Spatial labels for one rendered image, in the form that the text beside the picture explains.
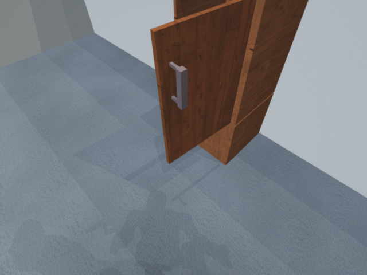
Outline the cupboard door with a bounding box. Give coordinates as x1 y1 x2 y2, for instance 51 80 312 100
150 0 256 164

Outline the handle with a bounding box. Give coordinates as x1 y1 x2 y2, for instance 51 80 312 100
169 62 188 110

